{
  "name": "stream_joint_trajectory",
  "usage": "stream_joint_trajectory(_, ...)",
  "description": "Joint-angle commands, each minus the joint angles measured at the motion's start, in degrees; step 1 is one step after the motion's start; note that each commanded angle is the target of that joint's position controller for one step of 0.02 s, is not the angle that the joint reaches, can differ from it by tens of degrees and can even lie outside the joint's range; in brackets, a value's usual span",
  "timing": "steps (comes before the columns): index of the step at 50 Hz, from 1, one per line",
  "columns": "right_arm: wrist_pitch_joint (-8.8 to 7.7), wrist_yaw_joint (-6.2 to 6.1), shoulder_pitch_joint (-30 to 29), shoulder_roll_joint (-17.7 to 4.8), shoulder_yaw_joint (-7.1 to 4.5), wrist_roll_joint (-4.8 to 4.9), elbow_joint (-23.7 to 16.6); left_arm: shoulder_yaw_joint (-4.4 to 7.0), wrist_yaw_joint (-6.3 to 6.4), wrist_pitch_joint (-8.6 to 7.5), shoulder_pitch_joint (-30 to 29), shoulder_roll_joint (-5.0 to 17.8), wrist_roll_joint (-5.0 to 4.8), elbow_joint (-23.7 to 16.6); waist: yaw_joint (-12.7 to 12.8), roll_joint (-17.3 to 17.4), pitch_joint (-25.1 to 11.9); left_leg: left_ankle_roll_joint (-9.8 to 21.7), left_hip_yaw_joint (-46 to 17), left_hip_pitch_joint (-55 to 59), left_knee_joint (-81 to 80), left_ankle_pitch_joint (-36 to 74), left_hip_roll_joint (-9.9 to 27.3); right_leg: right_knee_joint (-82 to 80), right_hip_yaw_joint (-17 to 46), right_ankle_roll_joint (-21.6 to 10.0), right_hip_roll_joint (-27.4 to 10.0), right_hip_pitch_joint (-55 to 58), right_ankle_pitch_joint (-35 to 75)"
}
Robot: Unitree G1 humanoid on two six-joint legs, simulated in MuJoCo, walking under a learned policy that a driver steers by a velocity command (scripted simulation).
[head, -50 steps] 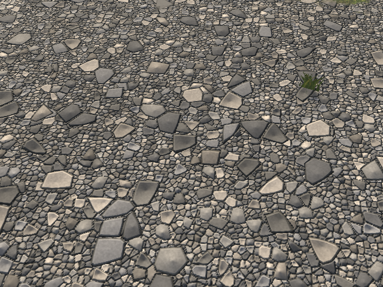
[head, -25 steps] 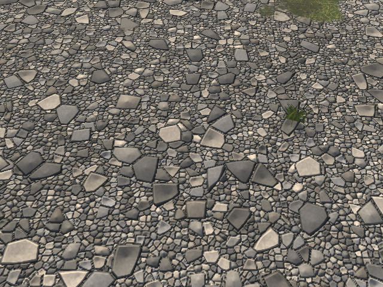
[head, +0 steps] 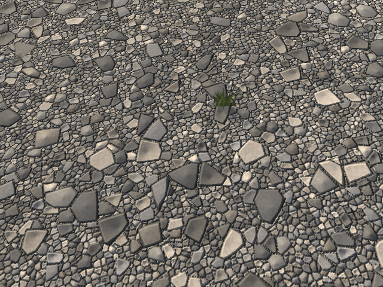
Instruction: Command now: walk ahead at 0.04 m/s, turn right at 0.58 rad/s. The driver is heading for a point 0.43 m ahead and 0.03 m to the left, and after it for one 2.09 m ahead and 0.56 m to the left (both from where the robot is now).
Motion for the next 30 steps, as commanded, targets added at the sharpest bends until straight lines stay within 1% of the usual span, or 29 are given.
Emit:
stream_joint_trajectory(1,-0.1,-0.38,3.86,-4.03,-1.05,-0.07,-2.22,3.05,1.21,-0.4,-1.37,9.87,-0.14,-4.22,-1.45,-6.95,-12.9,-1.02,-1.4,2.44,-6.55,3.34,-0.55,-7.96,16.35,-10.19,-12.97,9.57,6.95)
stream_joint_trajectory(3,-0.02,-0.15,2.89,-3.84,-0.93,0.1,-2.5,3.2,1.5,0.0,-1.64,10.03,-0.25,-4.32,-0.91,-7.87,-12.57,-1.15,-1.8,4.3,-10.54,5.04,-1.12,-8.33,17.88,-9.6,-12.23,8.14,0.3)
stream_joint_trajectory(5,-0.15,0.16,2.18,-4.13,-1.05,0.34,-2.87,3.21,1.39,0.36,-1.65,9.9,-0.16,-4.37,-0.37,-8.94,-11.76,-0.83,-2.09,6.0,-14.12,5.32,-1.74,-8.56,20.17,-9.04,-11.88,7.26,-4.42)
stream_joint_trajectory(8,-0.71,0.9,3.19,-4.37,-1.18,0.56,-2.84,2.69,1.05,0.8,-1.39,8.84,-0.12,-4.11,0.06,-10.13,-11.82,0.38,-1.23,9.08,-20.12,5.48,-1.41,-6.73,22.15,-8.15,-12.39,8.6,-4.42)
stream_joint_trajectory(10,-1.22,1.56,5.68,-3.57,-1.17,0.33,-2.24,2.1,1.12,1.26,-1.86,7.87,-0.58,-3.81,-1.66,-9.89,-11.4,2.29,0.63,15.57,-30.69,11.59,-1.46,-4.14,21.53,-5.99,-10.81,6.88,-4.1)
stream_joint_trajectory(11,-1.34,1.61,6.31,-4.68,-1.44,-0.39,-2.33,1.64,1.21,1.26,0.16,6.6,-0.67,-3.09,-1.65,-7.91,-10.82,4.02,-1.31,19.67,-35.64,14.91,1.48,-1.82,19.78,-3.39,-8.6,4.25,-7.29)
stream_joint_trajectory(12,-1.25,1.41,6.58,-8.34,-1.93,-1.69,-3.19,0.75,1.18,1.09,2.68,3.69,0.09,-2.81,0.03,2.75,-10.95,7.97,-12.46,23.38,-40.65,18.11,12.81,8.89,13.15,0.49,-2.88,-0.77,-18.21)
stream_joint_trajectory(13,-1.16,1.46,4.83,-10.61,-2.38,-3.08,-2.75,1.64,1.36,0.45,0.37,5.73,-0.54,-4.69,0.8,16.05,-6.27,16.69,-24.29,16.34,-44.13,21.27,20.12,16.91,4.74,3.13,3.46,-6.11,-27.28)
stream_joint_trajectory(14,-1.64,1.28,2.2,-8.0,-1.78,-2.74,-4.44,2.83,1.61,0.08,0.14,9.69,0.35,-3.51,-0.31,11.33,-5.61,18.91,-23.98,14.73,-44.33,21.62,20.17,27.4,7.33,5.08,1.31,-5.23,-27.5)
stream_joint_trajectory(15,-1.77,0.95,0.77,-7.29,-1.63,-1.75,-4.56,3.47,1.5,0.21,1.29,10.36,-0.21,-2.21,0.51,8.59,-5.54,17.43,-19.84,15.61,-43.09,22.81,17.79,32.61,7.25,5.84,1.84,-6.13,-25.04)
stream_joint_trajectory(16,-1.85,0.76,-0.25,-6.52,-1.39,-0.81,-4.72,3.28,1.76,0.75,2.97,8.76,-0.25,-0.46,1.12,6.37,-5.72,15.51,-15.96,16.99,-41.89,23.26,15.05,35.02,7.21,6.97,1.52,-6.19,-23.08)
stream_joint_trajectory(17,-1.92,0.66,-0.49,-5.3,-0.97,0.04,-4.44,2.91,1.87,1.16,3.48,7.27,0.0,0.02,0.91,6.19,-5.41,15.15,-14.46,18.67,-40.85,25.94,14.36,36.47,7.71,7.91,1.03,-7.18,-21.08)
stream_joint_trajectory(18,-1.78,0.58,-0.1,-3.99,-0.4,0.2,-4.08,2.29,1.81,1.38,3.58,5.18,-0.16,0.5,0.9,5.9,-5.56,14.9,-11.82,19.02,-40.26,28.88,12.88,35.4,7.09,8.61,0.69,-5.9,-20.34)
stream_joint_trajectory(19,-1.53,0.63,0.28,-3.28,-0.17,0.09,-3.74,1.74,1.71,1.4,2.97,3.82,-0.4,0.4,0.58,6.63,-5.8,14.71,-9.68,19.96,-39.87,30.25,11.56,31.88,5.43,9.19,0.05,-4.65,-19.71)
stream_joint_trajectory(20,-1.26,0.63,0.58,-3.13,-0.12,-0.03,-3.47,1.16,1.59,1.32,1.91,2.62,-0.44,0.11,0.11,7.66,-6.55,14.35,-8.17,21.56,-39.13,31.14,10.62,26.5,3.37,9.6,-1.38,-3.07,-19.26)
stream_joint_trajectory(21,-0.93,0.62,0.95,-3.43,-0.21,-0.03,-3.22,0.53,1.41,1.17,0.53,1.45,-0.34,-0.18,-0.82,8.74,-7.2,14.01,-7.01,22.3,-38.39,31.94,9.81,20.65,1.18,9.82,-2.7,-0.3,-19.35)
stream_joint_trajectory(22,-0.55,0.61,2.47,-4.28,-0.46,-0.02,-2.74,0.1,1.25,1.01,-1.0,0.71,-0.36,-0.51,-2.14,9.9,-7.61,14.26,-7.11,22.93,-37.89,32.74,9.88,15.56,-0.34,9.86,-3.2,2.13,-20.08)
stream_joint_trajectory(23,-0.18,0.63,4.04,-5.31,-0.71,0.06,-2.19,0.19,1.14,0.9,-1.36,1.29,-0.67,-0.41,-2.93,10.54,-7.93,14.65,-7.92,23.69,-37.24,33.48,10.34,11.2,-1.4,9.8,-3.01,4.01,-19.54)
stream_joint_trajectory(24,0.1,0.66,4.47,-5.84,-0.76,0.37,-1.89,0.42,1.05,0.83,-0.33,1.98,-0.93,0.32,-2.58,10.41,-8.04,14.57,-8.34,23.86,-36.41,33.74,10.41,5.43,-2.22,9.35,-2.79,6.45,-15.73)
stream_joint_trajectory(25,0.2,0.74,4.37,-5.61,-0.56,0.86,-1.58,0.48,0.97,0.74,1.52,2.15,-0.88,1.52,-1.38,9.77,-7.67,13.73,-8.07,22.9,-35.66,33.86,9.96,-3.25,-3.02,8.4,-2.52,10.31,-8.37)
stream_joint_trajectory(26,-0.15,0.85,6.24,-5.08,-0.34,1.15,-0.82,0.55,0.97,0.68,1.95,3.12,-0.43,2.1,-1.43,8.43,-7.36,11.84,-8.13,21.18,-35.72,32.77,9.46,-8.51,-1.58,7.04,-3.2,14.38,-1.88)
stream_joint_trajectory(27,-1.01,1.15,7.5,-4.41,0.07,0.51,-0.55,0.82,1.34,0.69,2.3,5.64,0.1,1.78,-2.04,4.87,-8.8,8.8,-7.34,17.93,-35.17,29.23,8.67,-7.51,2.66,5.25,-6.92,19.91,6.09)
stream_joint_trajectory(28,-2.14,1.8,9.08,-3.73,0.32,-0.6,-0.99,1.73,1.72,0.86,1.96,9.84,0.45,2.22,-4.89,-4.07,-10.12,5.91,-2.84,15.44,-34.26,23.92,4.54,-1.58,5.46,2.13,-10.07,21.48,14.12)
stream_joint_trajectory(29,-2.52,1.91,7.09,-2.21,0.9,-1.13,-0.25,1.05,1.21,0.81,2.73,5.69,0.54,3.36,-2.82,-6.65,-12.19,3.06,1.43,19.18,-33.78,13.85,1.43,-2.11,4.65,0.12,-9.04,17.72,0.77)
stream_joint_trajectory(30,-2.33,1.84,3.87,-2.74,0.87,-0.94,-0.23,0.53,0.83,0.71,2.96,3.84,0.69,3.54,-1.16,-5.86,-9.82,1.93,3.53,18.32,-31.13,8.22,-0.41,-4.16,5.2,-0.37,-8.19,14.97,-11.89)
